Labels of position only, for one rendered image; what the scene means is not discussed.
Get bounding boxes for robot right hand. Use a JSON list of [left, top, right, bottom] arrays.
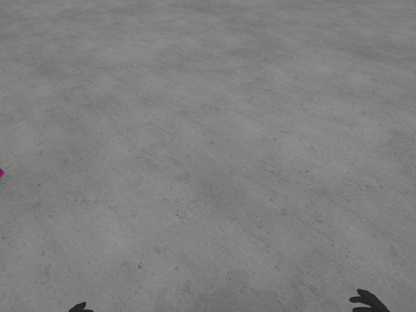
[[349, 289, 390, 312]]

